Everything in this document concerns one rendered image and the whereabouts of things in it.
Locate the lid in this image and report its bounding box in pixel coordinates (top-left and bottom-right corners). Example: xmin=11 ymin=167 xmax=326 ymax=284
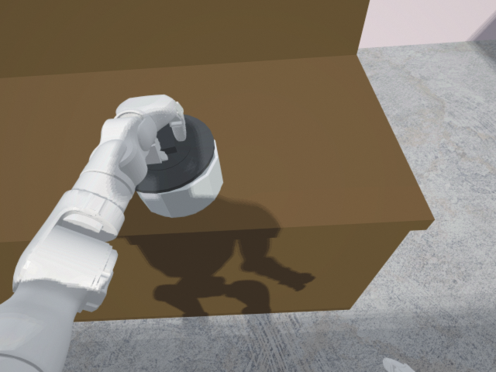
xmin=135 ymin=115 xmax=215 ymax=194

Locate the table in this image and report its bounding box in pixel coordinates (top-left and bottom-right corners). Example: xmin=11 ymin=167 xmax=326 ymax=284
xmin=0 ymin=0 xmax=435 ymax=322

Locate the pot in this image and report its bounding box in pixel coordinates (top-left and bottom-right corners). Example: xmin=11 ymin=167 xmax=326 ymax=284
xmin=137 ymin=140 xmax=223 ymax=218

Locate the robot left upper arm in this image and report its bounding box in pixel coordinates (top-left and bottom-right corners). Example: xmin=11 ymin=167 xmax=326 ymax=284
xmin=0 ymin=225 xmax=118 ymax=372

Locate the knob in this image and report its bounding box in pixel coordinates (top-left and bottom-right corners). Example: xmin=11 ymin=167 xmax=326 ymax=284
xmin=157 ymin=127 xmax=177 ymax=154

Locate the robot left hand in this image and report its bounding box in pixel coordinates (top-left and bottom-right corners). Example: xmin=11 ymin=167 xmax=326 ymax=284
xmin=115 ymin=95 xmax=186 ymax=164

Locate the left robot forearm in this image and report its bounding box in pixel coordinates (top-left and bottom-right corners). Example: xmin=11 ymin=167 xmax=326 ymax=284
xmin=12 ymin=108 xmax=157 ymax=292

